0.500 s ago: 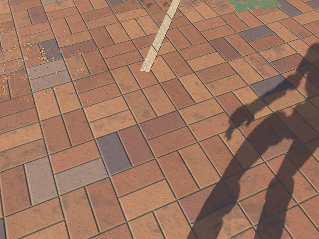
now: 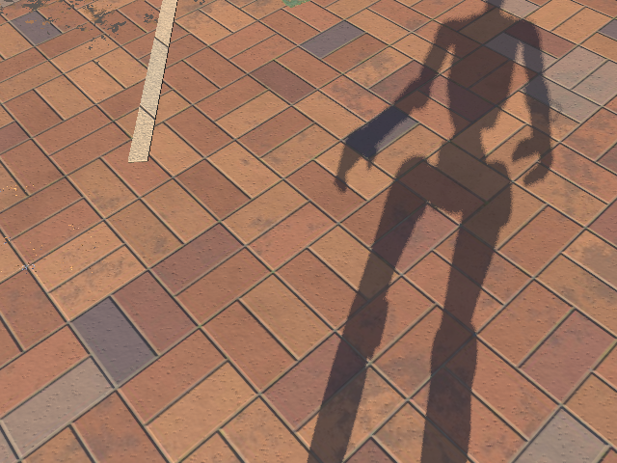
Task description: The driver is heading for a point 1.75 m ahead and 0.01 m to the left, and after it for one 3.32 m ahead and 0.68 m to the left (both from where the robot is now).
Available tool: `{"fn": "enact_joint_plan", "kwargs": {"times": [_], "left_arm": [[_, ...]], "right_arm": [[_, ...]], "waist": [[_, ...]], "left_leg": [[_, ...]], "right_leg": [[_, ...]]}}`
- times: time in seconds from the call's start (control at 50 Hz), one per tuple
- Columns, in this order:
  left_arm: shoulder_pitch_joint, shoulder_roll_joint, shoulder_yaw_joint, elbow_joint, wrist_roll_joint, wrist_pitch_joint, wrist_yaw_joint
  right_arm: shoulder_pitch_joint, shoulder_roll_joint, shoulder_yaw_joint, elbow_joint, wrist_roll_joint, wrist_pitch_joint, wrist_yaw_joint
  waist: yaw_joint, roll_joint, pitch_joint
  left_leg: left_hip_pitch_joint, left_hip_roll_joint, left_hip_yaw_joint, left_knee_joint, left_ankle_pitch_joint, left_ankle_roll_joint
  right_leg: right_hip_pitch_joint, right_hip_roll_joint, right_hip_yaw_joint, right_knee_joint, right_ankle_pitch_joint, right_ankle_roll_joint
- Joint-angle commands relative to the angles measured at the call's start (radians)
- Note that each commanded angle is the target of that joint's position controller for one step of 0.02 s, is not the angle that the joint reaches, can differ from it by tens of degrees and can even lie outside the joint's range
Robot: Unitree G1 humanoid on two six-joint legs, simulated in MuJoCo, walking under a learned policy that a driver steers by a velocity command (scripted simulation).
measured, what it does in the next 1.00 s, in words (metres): walks ahead: left foot, then right foot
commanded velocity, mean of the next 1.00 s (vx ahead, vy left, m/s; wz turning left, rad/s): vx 0.19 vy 0.00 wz -0.19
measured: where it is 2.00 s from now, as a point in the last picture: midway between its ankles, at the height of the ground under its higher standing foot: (367, 353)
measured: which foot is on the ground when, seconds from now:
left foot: up 0.00-0.06, down 0.08-0.46, up 0.48-0.80, down 0.82-1.00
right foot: down 0.00-0.08, up 0.10-0.42, down 0.44-0.82, up 0.84-1.00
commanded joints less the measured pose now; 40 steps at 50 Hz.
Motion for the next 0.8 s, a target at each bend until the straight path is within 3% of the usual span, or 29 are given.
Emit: {"fn": "enact_joint_plan", "kwargs": {"times": [0.02, 0.06, 0.08, 0.1, 0.12, 0.14, 0.16, 0.18, 0.2, 0.26, 0.32, 0.38, 0.42, 0.44, 0.46, 0.48, 0.5, 0.52, 0.54, 0.56, 0.6, 0.66, 0.74, 0.8], "left_arm": [[-0.027, 0.174, 0.047, -0.077, -0.007, 0.001, 0.000], [-0.069, 0.163, 0.043, -0.095, -0.021, 0.009, 0.006], [-0.048, 0.130, 0.034, -0.103, -0.015, 0.010, 0.009], [0.023, 0.064, 0.017, -0.096, 0.006, 0.007, 0.004], [0.023, 0.125, 0.037, -0.125, -0.001, -0.004, 0.003], [0.048, 0.192, 0.056, -0.100, 0.007, -0.008, 0.003], [0.045, 0.203, 0.065, -0.079, 0.001, -0.005, 0.002], [0.051, 0.175, 0.062, -0.059, 0.000, 0.006, 0.007], [0.041, 0.152, 0.054, -0.063, 0.002, 0.012, 0.008], [-0.005, 0.090, 0.029, -0.087, -0.007, 0.010, 0.002], [-0.039, 0.049, 0.004, -0.101, 0.005, 0.007, -0.003], [-0.021, 0.068, 0.006, -0.088, 0.000, 0.006, -0.008], [0.047, 0.059, 0.005, -0.052, 0.005, 0.005, -0.013], [0.058, 0.077, 0.004, -0.052, 0.013, 0.006, -0.010], [0.100, 0.147, 0.016, -0.058, 0.015, 0.010, 0.000], [0.130, 0.206, 0.035, -0.030, 0.017, 0.006, -0.012], [0.137, 0.185, 0.033, -0.045, 0.020, -0.012, -0.019], [0.154, 0.168, 0.027, -0.027, 0.030, -0.031, -0.015], [0.141, 0.156, 0.022, -0.024, 0.024, -0.049, -0.011], [0.128, 0.137, 0.018, -0.022, 0.009, -0.062, -0.007], [0.124, 0.109, 0.011, -0.024, 0.005, -0.075, -0.003], [0.119, 0.123, 0.020, -0.030, -0.001, -0.081, -0.009], [0.143, 0.154, 0.032, -0.018, -0.014, -0.083, -0.027], [0.138, 0.111, 0.016, -0.011, -0.006, -0.079, -0.031]], "right_arm": [[-0.010, -0.100, -0.020, -0.067, 0.005, -0.032, 0.014], [0.060, -0.109, -0.026, -0.045, 0.003, -0.042, 0.023], [0.088, -0.153, -0.038, -0.039, -0.007, -0.041, 0.021], [0.069, -0.209, -0.044, -0.056, -0.022, -0.030, 0.012], [0.077, -0.221, -0.042, -0.054, -0.056, -0.027, 0.018], [0.046, -0.170, -0.028, -0.073, -0.044, -0.031, 0.019], [0.009, -0.126, -0.016, -0.079, -0.032, -0.031, 0.018], [-0.011, -0.114, -0.010, -0.084, -0.021, -0.028, 0.017], [-0.012, -0.111, -0.005, -0.080, -0.011, -0.025, 0.014], [0.033, -0.116, 0.000, -0.058, -0.017, -0.014, 0.004], [0.027, -0.133, 0.001, -0.052, -0.016, -0.005, 0.004], [0.051, -0.162, -0.001, -0.035, -0.006, 0.004, 0.013], [0.060, -0.130, 0.016, -0.020, 0.007, 0.003, 0.019], [0.093, -0.091, 0.032, -0.006, -0.004, -0.010, 0.027], [0.109, -0.043, 0.050, -0.015, -0.042, -0.021, 0.041], [0.062, -0.053, 0.045, -0.041, -0.018, -0.029, 0.034], [-0.035, -0.133, 0.028, -0.061, -0.001, -0.033, 0.029], [-0.067, -0.152, 0.012, -0.075, 0.014, -0.036, 0.029], [-0.026, -0.147, 0.004, -0.056, 0.021, -0.037, 0.029], [-0.002, -0.138, 0.003, -0.050, 0.017, -0.043, 0.034], [-0.005, -0.098, 0.011, -0.038, 0.011, -0.066, 0.049], [-0.029, -0.054, 0.031, -0.034, 0.003, -0.084, 0.069], [-0.020, -0.085, 0.035, -0.039, 0.015, -0.080, 0.078], [0.162, -0.123, 0.017, 0.027, 0.019, -0.078, 0.068]], "waist": [[-0.006, -0.177, -0.121], [-0.053, -0.163, -0.128], [-0.045, -0.103, -0.151], [0.012, 0.148, -0.168], [0.014, 0.293, -0.129], [0.011, 0.188, -0.116], [0.018, 0.139, -0.095], [0.021, 0.115, -0.085], [0.008, 0.122, -0.071], [-0.019, 0.156, -0.084], [-0.038, 0.183, -0.106], [-0.047, 0.193, -0.102], [-0.007, 0.154, -0.104], [-0.011, 0.099, -0.123], [-0.032, -0.095, -0.165], [-0.002, -0.276, -0.125], [0.065, -0.218, -0.020], [0.065, -0.220, 0.048], [0.038, -0.211, 0.073], [0.024, -0.199, 0.080], [0.019, -0.150, 0.062], [0.024, -0.144, 0.017], [0.011, -0.147, 0.023], [-0.083, -0.102, -0.001]], "left_leg": [[0.014, -0.017, 0.008, -0.123, 0.000, 0.014], [0.159, -0.005, 0.026, -0.349, 0.189, 0.041], [0.287, 0.100, -0.041, -0.382, 0.291, 0.079], [0.394, 0.312, -0.237, -0.378, 0.537, 0.169], [0.345, 0.442, -0.429, -0.384, 0.660, 0.342], [0.326, 0.437, -0.382, -0.383, 0.617, 0.377], [0.308, 0.362, -0.274, -0.368, 0.563, 0.334], [0.305, 0.304, -0.202, -0.361, 0.501, 0.297], [0.303, 0.291, -0.176, -0.359, 0.522, 0.298], [0.328, 0.251, -0.092, -0.364, 0.559, 0.308], [0.316, 0.251, -0.057, -0.354, 0.554, 0.305], [0.292, 0.261, -0.071, -0.335, 0.538, 0.304], [0.223, 0.231, -0.048, -0.313, 0.379, 0.250], [0.124, 0.200, -0.026, -0.298, 0.216, 0.180], [0.011, 0.107, 0.072, -0.129, -0.021, 0.105], [-0.060, 0.022, 0.160, -0.063, -0.179, 0.075], [-0.134, 0.040, 0.133, 0.094, -0.210, 0.062], [-0.238, 0.061, 0.100, 0.214, -0.218, 0.076], [-0.275, 0.085, 0.081, 0.273, -0.198, 0.089], [-0.310, 0.107, 0.063, 0.275, -0.136, 0.100], [-0.290, 0.114, 0.082, 0.207, -0.028, 0.110], [-0.133, 0.089, 0.126, 0.019, 0.076, 0.096], [0.042, 0.067, 0.139, -0.111, 0.129, 0.096], [0.286, 0.038, 0.156, -0.170, 0.127, 0.123]], "right_leg": [[0.163, -0.240, 0.316, -0.060, 0.417, -0.165], [0.124, -0.189, 0.313, -0.010, 0.353, -0.110], [0.035, -0.141, 0.274, 0.060, 0.185, -0.061], [-0.110, -0.006, 0.105, 0.287, -0.219, -0.002], [-0.276, 0.064, 0.009, 0.477, -0.474, 0.046], [-0.292, 0.002, 0.024, 0.637, -0.425, 0.079], [-0.296, -0.007, 0.017, 0.691, -0.355, 0.095], [-0.298, -0.011, 0.010, 0.710, -0.307, 0.112], [-0.311, -0.010, 0.010, 0.725, -0.266, 0.128], [-0.267, -0.017, -0.049, 0.592, -0.220, 0.147], [-0.130, -0.067, -0.108, 0.349, -0.224, 0.146], [-0.007, -0.062, -0.165, 0.136, -0.143, 0.130], [0.162, -0.049, -0.184, -0.141, 0.052, 0.084], [0.302, -0.102, -0.108, -0.151, 0.125, 0.054], [0.405, -0.271, 0.082, -0.120, 0.230, -0.005], [0.268, -0.358, 0.221, -0.194, -0.154, -0.140], [0.216, -0.369, 0.310, -0.300, -0.412, -0.191], [0.201, -0.391, 0.358, -0.343, -0.480, -0.203], [0.206, -0.375, 0.334, -0.347, -0.462, -0.190], [0.229, -0.366, 0.308, -0.351, -0.417, -0.178], [0.243, -0.322, 0.211, -0.357, -0.277, -0.149], [0.184, -0.272, 0.083, -0.342, -0.131, -0.136], [0.074, -0.300, 0.077, -0.313, -0.167, -0.145], [-0.043, -0.264, 0.034, -0.176, -0.172, -0.095]]}}
Velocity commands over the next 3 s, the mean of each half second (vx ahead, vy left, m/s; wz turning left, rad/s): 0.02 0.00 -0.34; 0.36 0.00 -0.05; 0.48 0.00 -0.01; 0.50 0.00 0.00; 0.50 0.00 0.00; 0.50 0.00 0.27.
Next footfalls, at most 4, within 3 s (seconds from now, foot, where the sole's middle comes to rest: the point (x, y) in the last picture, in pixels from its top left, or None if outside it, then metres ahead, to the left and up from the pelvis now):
0.08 left None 0.06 0.14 -0.78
0.44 right None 0.01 -0.12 -0.78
0.82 left None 0.20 0.12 -0.78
1.34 right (416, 437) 0.51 -0.15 -0.78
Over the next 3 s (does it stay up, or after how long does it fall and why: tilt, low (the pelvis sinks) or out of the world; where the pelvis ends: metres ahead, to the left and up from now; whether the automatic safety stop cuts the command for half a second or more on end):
stays up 1.27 -0.11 -0.03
